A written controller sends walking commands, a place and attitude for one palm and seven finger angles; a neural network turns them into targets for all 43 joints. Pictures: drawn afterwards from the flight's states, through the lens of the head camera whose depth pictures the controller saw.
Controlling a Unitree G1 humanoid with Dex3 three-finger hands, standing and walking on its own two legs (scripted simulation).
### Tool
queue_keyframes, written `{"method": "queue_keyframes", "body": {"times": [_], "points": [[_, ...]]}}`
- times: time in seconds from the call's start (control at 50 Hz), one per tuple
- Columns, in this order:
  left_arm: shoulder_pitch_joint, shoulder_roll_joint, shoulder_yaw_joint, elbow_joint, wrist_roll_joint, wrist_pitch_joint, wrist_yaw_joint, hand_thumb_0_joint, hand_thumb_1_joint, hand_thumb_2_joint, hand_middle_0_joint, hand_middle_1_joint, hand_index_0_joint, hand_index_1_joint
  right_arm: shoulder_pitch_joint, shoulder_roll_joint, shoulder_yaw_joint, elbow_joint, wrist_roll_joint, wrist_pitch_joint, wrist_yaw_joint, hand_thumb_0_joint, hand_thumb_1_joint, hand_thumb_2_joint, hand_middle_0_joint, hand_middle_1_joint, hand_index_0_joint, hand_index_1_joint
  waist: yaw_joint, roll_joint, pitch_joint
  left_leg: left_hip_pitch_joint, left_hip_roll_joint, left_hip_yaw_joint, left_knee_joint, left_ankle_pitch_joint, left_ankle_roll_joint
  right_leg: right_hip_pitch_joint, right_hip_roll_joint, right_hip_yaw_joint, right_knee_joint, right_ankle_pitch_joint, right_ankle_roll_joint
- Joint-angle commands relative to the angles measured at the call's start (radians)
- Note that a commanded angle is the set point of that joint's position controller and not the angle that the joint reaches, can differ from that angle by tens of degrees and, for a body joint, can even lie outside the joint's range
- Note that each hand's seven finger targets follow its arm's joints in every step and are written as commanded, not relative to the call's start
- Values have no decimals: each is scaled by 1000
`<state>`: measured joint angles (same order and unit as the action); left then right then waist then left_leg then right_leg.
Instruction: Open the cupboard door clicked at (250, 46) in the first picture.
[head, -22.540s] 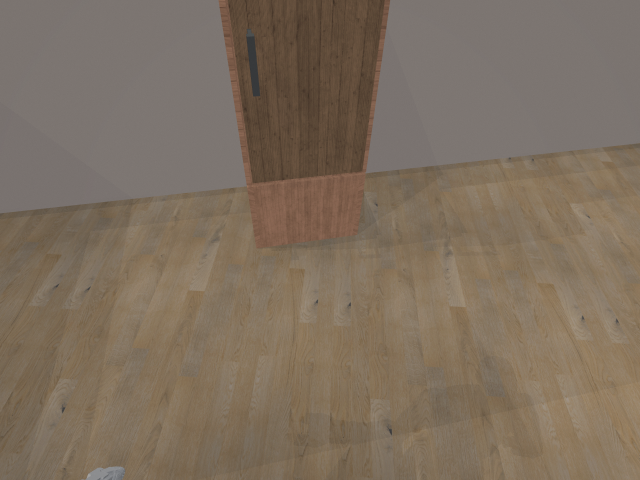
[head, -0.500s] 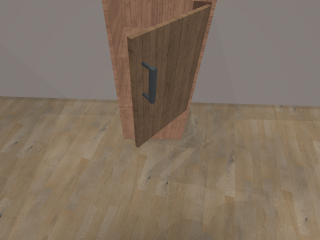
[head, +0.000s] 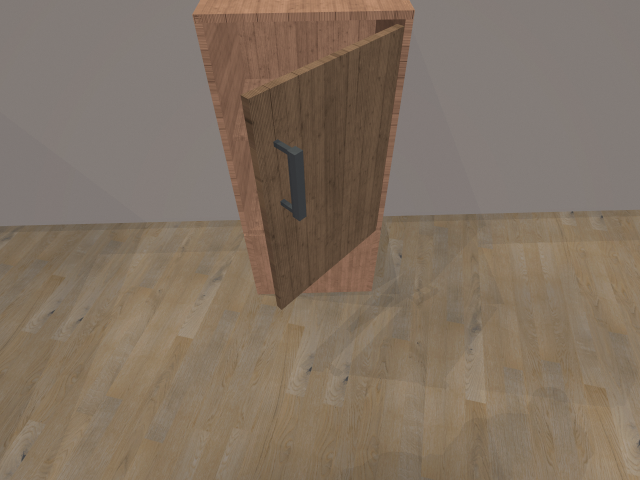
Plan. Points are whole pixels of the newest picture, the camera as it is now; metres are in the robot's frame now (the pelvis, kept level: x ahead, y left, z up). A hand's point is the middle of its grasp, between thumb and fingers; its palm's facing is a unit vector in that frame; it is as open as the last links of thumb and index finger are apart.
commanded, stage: let the arm hang, fingers relaxed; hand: left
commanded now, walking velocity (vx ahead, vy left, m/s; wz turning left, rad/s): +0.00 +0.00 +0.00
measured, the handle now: (290, 181) +0.60 +0.09 +0.02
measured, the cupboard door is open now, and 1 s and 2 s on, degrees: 45 45 45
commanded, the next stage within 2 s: look to check the result in 0.20 s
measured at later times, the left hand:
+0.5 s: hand out of the picture +0.04 +0.20 -0.16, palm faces +0.01 -0.96 -0.27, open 7.3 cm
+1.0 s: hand out of the picture +0.08 +0.20 -0.16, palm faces +0.00 -0.96 -0.28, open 7.3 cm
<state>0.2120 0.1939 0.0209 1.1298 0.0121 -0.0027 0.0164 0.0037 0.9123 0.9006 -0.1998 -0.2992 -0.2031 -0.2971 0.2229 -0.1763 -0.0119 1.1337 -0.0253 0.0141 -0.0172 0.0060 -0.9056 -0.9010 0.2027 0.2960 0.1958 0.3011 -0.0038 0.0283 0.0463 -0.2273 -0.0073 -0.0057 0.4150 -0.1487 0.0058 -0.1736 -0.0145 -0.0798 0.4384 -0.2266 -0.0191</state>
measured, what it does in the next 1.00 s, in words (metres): stands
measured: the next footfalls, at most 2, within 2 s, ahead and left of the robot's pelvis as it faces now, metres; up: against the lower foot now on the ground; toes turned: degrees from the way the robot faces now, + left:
left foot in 1.76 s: +0.12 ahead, +0.12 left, +0.00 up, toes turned -26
right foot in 2.00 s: +0.00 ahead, -0.16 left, +0.00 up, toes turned -33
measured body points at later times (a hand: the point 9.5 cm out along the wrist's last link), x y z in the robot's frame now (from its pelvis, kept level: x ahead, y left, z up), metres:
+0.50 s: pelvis +0.01 -0.01 +0.00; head +0.03 -0.02 +0.45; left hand +0.04 +0.25 -0.14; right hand +0.04 -0.26 -0.16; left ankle +0.05 +0.12 -0.74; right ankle +0.01 -0.11 -0.74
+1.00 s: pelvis +0.03 -0.01 +0.01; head +0.05 -0.02 +0.45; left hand +0.08 +0.25 -0.14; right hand +0.08 -0.27 -0.15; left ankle +0.05 +0.12 -0.74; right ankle +0.01 -0.11 -0.74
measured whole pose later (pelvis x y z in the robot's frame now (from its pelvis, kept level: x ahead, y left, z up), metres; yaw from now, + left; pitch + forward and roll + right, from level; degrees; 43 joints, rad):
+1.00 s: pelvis +0.03 -0.01 +0.01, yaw -1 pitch -1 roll +0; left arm 0.16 0.24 0.02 1.14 0.01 -0.01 0.01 0.00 0.91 0.90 -0.20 -0.30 -0.20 -0.30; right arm 0.13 -0.25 -0.01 1.13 -0.02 0.01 -0.02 0.01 -0.91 -0.90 0.20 0.30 0.20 0.30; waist 0.01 0.02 0.06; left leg -0.17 0.02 0.01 0.35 -0.16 -0.02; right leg -0.11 0.02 -0.07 0.34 -0.21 -0.03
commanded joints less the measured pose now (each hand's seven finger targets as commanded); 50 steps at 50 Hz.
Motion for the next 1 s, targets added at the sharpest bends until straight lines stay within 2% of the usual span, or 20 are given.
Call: {"method": "queue_keyframes", "body": {"times": [0.0,0.12,0.16,0.48,0.54,0.62,0.84,0.9,0.92,0.96,0.98], "points": [[38,150,26,-27,0,-14,10,0,900,900,-200,-300,-200,-300,37,-116,-17,-24,0,-17,-7,0,-900,-900,200,300,200,300,1,-16,33,8,84,-81,-78,9,24,-52,-109,112,-142,-70,-41],[8,159,30,-31,-1,-18,9,0,900,900,-200,-300,-200,-300,12,-138,-17,-26,-1,-22,-9,0,-900,-900,200,300,200,300,2,9,9,23,94,-86,-90,46,20,-14,-105,115,-141,-13,-40],[0,166,32,-32,0,-21,9,0,900,900,-200,-300,-200,-300,6,-144,-18,-30,1,-24,-9,0,-900,-900,200,300,200,300,2,-22,-2,30,97,-84,-87,73,21,2,-109,108,-144,17,-38],[-22,203,27,-18,-4,-23,6,0,900,900,-200,-300,-200,-300,-32,-196,-19,-27,4,-19,-9,0,-900,-900,200,300,200,300,-3,-20,-20,84,106,-83,-96,61,19,5,-110,122,-182,2,-39],[-23,213,29,-18,-3,-26,7,0,900,900,-200,-300,-200,-300,-41,-205,-22,-29,6,-19,-9,0,-900,-900,200,300,200,300,-2,-41,-20,93,106,-77,-92,75,18,3,-112,120,-189,24,-36],[-29,217,25,-14,-4,-27,6,0,900,900,-200,-300,-200,-300,-48,-213,-20,-26,5,-21,-9,0,-900,-900,200,300,200,300,-4,-21,-28,97,111,-78,-100,87,16,18,-112,122,-184,54,-36],[-35,229,26,-19,-3,-31,7,0,900,900,-200,-300,-200,-300,-74,-228,-18,-32,7,-24,-9,0,-900,-900,200,300,200,300,0,-28,-37,109,113,-80,-109,118,16,39,-112,119,-187,110,-31],[-43,227,26,-20,-4,-29,6,0,900,900,-200,-300,-200,-300,-74,-227,-18,-30,4,-26,-10,0,-900,-900,200,300,200,300,-1,-18,-41,120,119,-73,-113,125,14,39,-112,125,-183,128,-32],[-40,208,26,-22,-4,-23,7,0,900,900,-200,-300,-200,-300,-65,-206,-16,-28,3,-23,-12,0,-900,-900,200,300,200,300,-3,-9,-39,120,123,-59,-98,130,10,31,-112,135,-172,155,-31],[-13,162,24,-24,-3,-5,11,0,900,900,-200,-300,-200,-300,-19,-147,-11,-25,2,-10,-17,0,-900,-900,200,300,200,300,-8,-30,-44,114,128,-26,-56,130,0,19,-113,145,-135,218,-26],[-7,165,29,-31,-2,2,10,0,900,900,-200,-300,-200,-300,-12,-153,-17,-31,2,-6,-20,0,-900,-900,200,300,200,300,-7,-32,-43,106,130,-12,-37,121,-1,12,-111,159,-114,241,-30]]}}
